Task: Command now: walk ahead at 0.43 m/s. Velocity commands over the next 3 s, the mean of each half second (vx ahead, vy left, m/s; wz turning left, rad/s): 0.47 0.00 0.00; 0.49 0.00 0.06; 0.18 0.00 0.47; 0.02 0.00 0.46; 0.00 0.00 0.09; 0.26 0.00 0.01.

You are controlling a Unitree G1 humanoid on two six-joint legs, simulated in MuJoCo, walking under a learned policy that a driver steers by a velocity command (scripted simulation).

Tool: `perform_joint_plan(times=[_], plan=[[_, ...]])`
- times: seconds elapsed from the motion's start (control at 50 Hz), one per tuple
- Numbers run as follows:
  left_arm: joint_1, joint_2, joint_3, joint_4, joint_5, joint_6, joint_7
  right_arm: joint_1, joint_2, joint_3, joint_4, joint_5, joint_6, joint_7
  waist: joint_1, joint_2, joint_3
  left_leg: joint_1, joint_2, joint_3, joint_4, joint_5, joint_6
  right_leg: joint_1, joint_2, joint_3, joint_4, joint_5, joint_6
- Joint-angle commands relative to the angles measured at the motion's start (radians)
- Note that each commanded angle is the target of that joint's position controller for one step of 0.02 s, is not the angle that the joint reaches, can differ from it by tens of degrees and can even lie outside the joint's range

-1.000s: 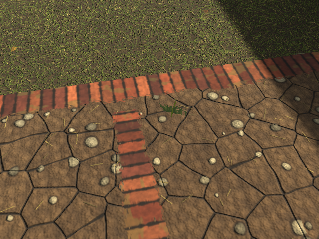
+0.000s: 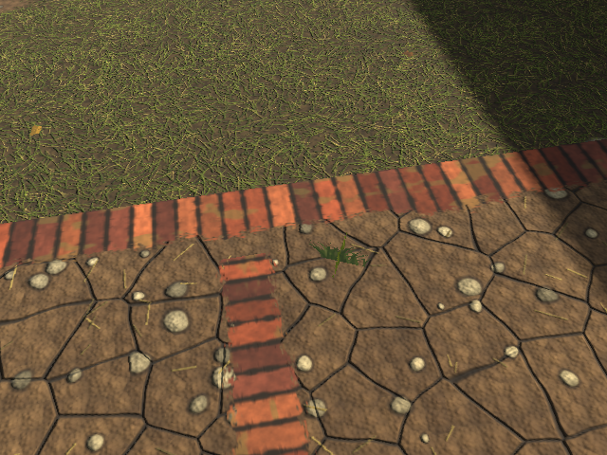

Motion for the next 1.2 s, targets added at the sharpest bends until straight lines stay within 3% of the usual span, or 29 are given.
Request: perform_joint_plan(times=[0.02,0.06,0.12,0.16,0.22,0.26,0.3,0.32,0.34,0.36,0.38,0.4,0.42,0.46,0.52,0.58,0.66,0.78,0.84,0.88,0.9,0.92,0.94,0.96,0.98,1.0,1.04,1.08,1.2], plan=[[0.097,0.058,-0.013,-0.006,0.01,0.02,0.0,-0.105,-0.064,-0.022,-0.099,-0.006,-0.015,0.01,0.001,-0.066,0.109,-0.401,0.097,-0.011,0.001,0.118,0.018,0.219,-0.268,0.263,-0.256,0.431,-0.132],[0.111,0.075,-0.017,-0.007,0.015,0.03,0.013,-0.136,-0.031,-0.014,-0.114,-0.012,0.003,0.018,-0.011,-0.076,0.123,-0.368,0.094,0.027,-0.086,0.182,-0.01,0.146,-0.238,0.191,-0.294,0.479,-0.132],[0.087,0.122,-0.014,-0.031,0.018,0.03,0.033,-0.323,-0.005,0.007,-0.191,-0.02,0.005,0.017,0.011,-0.072,0.173,-0.247,0.056,0.073,-0.411,0.346,-0.037,-0.003,-0.19,0.109,-0.351,0.46,-0.124],[0.128,0.157,-0.004,-0.026,0.009,0.025,0.039,-0.405,-0.017,0.011,-0.222,-0.015,0.005,0.025,0.029,-0.094,0.176,-0.17,0.027,0.091,-0.545,0.407,-0.037,0.0,-0.209,0.108,-0.39,0.427,-0.129],[0.155,0.161,0.007,-0.01,-0.009,0.022,0.04,-0.463,-0.057,0.007,-0.255,-0.007,0.004,0.039,0.018,-0.093,0.187,-0.171,0.019,0.065,-0.667,0.419,0.0,0.139,-0.259,0.099,-0.365,0.478,-0.118],[0.139,0.175,0.017,-0.014,-0.002,0.03,0.039,-0.424,-0.094,-0.008,-0.255,-0.009,-0.002,0.046,-0.025,-0.112,0.126,-0.093,-0.013,0.073,-0.69,0.372,0.033,0.237,-0.28,0.085,-0.263,0.735,-0.096],[0.111,0.189,0.025,-0.023,0.012,0.049,0.036,-0.216,-0.16,-0.043,-0.199,-0.007,0.001,0.04,-0.138,-0.153,-0.022,0.16,-0.077,0.109,-0.666,0.293,0.076,0.266,-0.258,0.052,0.003,1.048,-0.067],[0.088,0.177,0.018,-0.038,0.017,0.054,0.033,-0.04,-0.202,-0.063,-0.15,-0.008,0.008,0.031,-0.218,-0.148,-0.118,0.431,-0.033,0.058,-0.651,0.299,0.111,0.111,-0.221,0.036,0.243,0.974,-0.037],[0.189,0.066,-0.012,-0.058,0.022,0.044,0.019,0.116,-0.296,-0.084,-0.119,-0.041,0.011,0.023,-0.185,0.067,-0.302,0.844,0.24,-0.351,-0.661,0.162,0.25,-0.273,-0.084,0.021,0.663,0.525,0.012],[0.226,0.01,-0.032,-0.038,-0.002,0.013,0.005,0.132,-0.255,-0.067,-0.105,-0.041,0.014,0.027,-0.158,0.222,-0.442,0.947,0.387,-0.783,-0.893,-0.013,0.333,-0.457,0.046,0.156,0.931,-0.191,0.023],[0.119,0.109,-0.004,-0.073,-0.03,-0.011,0.001,0.039,-0.195,-0.047,-0.111,-0.029,0.008,0.032,-0.153,0.168,-0.287,0.817,0.337,-0.705,-0.945,-0.078,0.264,-0.562,-0.022,0.216,1.009,-0.167,-0.007],[0.013,0.15,0.004,-0.113,-0.044,-0.02,0.007,-0.066,-0.15,-0.033,-0.132,-0.026,0.004,0.031,-0.124,0.098,-0.142,0.629,0.305,-0.53,-0.965,-0.019,0.218,-0.58,-0.078,0.172,0.985,-0.082,-0.023],[-0.033,0.151,0.009,-0.124,-0.034,-0.018,0.018,-0.149,-0.122,-0.021,-0.142,-0.035,-0.005,0.038,-0.079,-0.002,-0.058,0.439,0.27,-0.402,-1.001,0.098,0.194,-0.529,-0.129,0.151,0.915,0.004,-0.025],[0.017,0.118,0.02,-0.115,-0.012,0.015,0.031,-0.199,-0.083,-0.009,-0.132,-0.05,-0.016,0.048,-0.004,0.028,-0.02,0.25,0.201,-0.258,-1.05,0.176,0.166,-0.4,-0.185,0.156,0.811,0.068,-0.028],[-0.001,0.096,0.023,-0.13,-0.008,0.043,0.039,-0.146,-0.114,-0.012,-0.099,-0.046,-0.017,0.036,0.013,0.043,0.037,0.163,0.178,-0.171,-1.116,0.199,0.188,-0.421,-0.204,0.133,0.705,0.109,-0.005],[-0.139,0.121,0.033,-0.179,0.007,0.043,0.042,-0.074,-0.154,-0.019,-0.081,-0.046,-0.013,0.01,-0.018,0.021,0.072,0.223,0.183,-0.149,-1.137,0.237,0.188,-0.558,-0.216,0.128,0.534,0.27,0.03],[-0.278,0.1,0.027,-0.217,0.004,0.03,0.027,0.002,-0.164,-0.018,-0.067,-0.035,-0.001,-0.006,-0.062,0.025,0.077,0.296,0.152,-0.075,-1.126,0.295,0.145,-0.555,-0.176,0.09,0.281,0.453,0.039],[-0.444,0.097,0.011,-0.277,-0.011,0.018,-0.008,0.104,-0.18,-0.026,-0.025,-0.024,0.022,-0.01,-0.115,0.031,0.116,0.479,0.208,-0.065,-1.052,0.314,0.135,-0.568,-0.134,0.065,0.096,0.385,0.027],[-0.399,0.134,0.02,-0.283,-0.014,0.007,-0.022,0.083,-0.2,-0.036,-0.024,-0.022,0.037,-0.014,-0.067,0.063,0.086,0.537,0.241,-0.073,-0.963,0.476,0.11,-0.463,-0.101,0.046,0.049,0.268,-0.014],[-0.142,0.212,0.063,-0.211,-0.008,0.0,-0.013,0.046,-0.176,-0.026,-0.039,-0.024,0.044,-0.011,0.065,0.054,-0.068,0.45,0.16,-0.027,-0.67,0.741,0.068,-0.079,-0.052,0.017,0.025,0.27,-0.063],[0.061,0.302,0.086,-0.175,0.008,-0.001,-0.002,0.048,-0.135,-0.006,-0.071,-0.041,0.041,-0.009,0.127,-0.057,-0.239,0.224,0.088,0.023,-0.336,0.482,0.028,0.258,-0.256,0.238,0.051,0.275,-0.132],[0.108,0.352,0.094,-0.154,0.016,0.006,-0.006,0.174,0.0,0.028,-0.072,-0.028,0.018,-0.001,0.056,-0.327,-0.362,-0.164,-0.094,0.006,-0.011,-0.186,-0.027,0.563,-0.475,0.705,-0.08,0.098,-0.271],[0.096,0.248,0.067,-0.164,0.012,0.004,-0.005,0.116,-0.123,0.0,-0.058,0.001,-0.001,-0.001,0.094,-0.225,-0.334,-0.26,-0.048,-0.139,0.115,-0.217,-0.011,0.526,-0.452,0.74,-0.133,0.013,-0.239],[0.01,0.201,0.052,-0.18,0.009,0.001,0.0,0.027,-0.171,-0.015,-0.088,0.017,-0.009,-0.001,0.081,-0.18,-0.194,-0.316,0.002,-0.122,0.13,-0.127,0.002,0.398,-0.424,0.566,-0.144,0.07,-0.186],[-0.084,0.175,0.04,-0.198,0.014,-0.001,-0.001,-0.018,-0.166,-0.017,-0.094,0.011,-0.006,-0.011,0.044,-0.099,-0.114,-0.263,0.047,-0.098,0.093,-0.04,-0.007,0.237,-0.392,0.431,-0.167,0.261,-0.161],[-0.142,0.149,0.033,-0.202,0.022,-0.003,-0.005,-0.03,-0.153,-0.026,-0.092,-0.004,0.005,-0.02,0.01,-0.076,-0.055,-0.206,0.069,-0.094,0.039,0.003,-0.017,0.112,-0.357,0.318,-0.188,0.434,-0.144],[-0.177,0.115,0.025,-0.191,0.037,-0.006,-0.006,0.03,-0.105,-0.031,-0.079,-0.006,0.04,-0.021,-0.049,-0.105,-0.028,-0.094,0.084,-0.088,-0.012,0.029,-0.027,-0.005,-0.309,0.158,-0.202,0.671,-0.124],[-0.186,0.146,0.033,-0.185,0.039,-0.005,0.009,0.025,-0.083,-0.034,-0.101,-0.01,0.065,-0.022,-0.074,-0.105,-0.005,-0.106,0.074,-0.063,-0.052,0.068,-0.042,-0.048,-0.302,0.065,-0.217,0.803,-0.137],[-0.203,0.206,0.048,-0.192,0.025,0.035,0.064,-0.143,-0.064,-0.029,-0.202,-0.03,0.081,0.004,-0.041,-0.1,-0.002,-0.074,0.059,0.024,-0.426,0.329,-0.064,-0.029,-0.278,-0.104,-0.224,0.766,-0.13]])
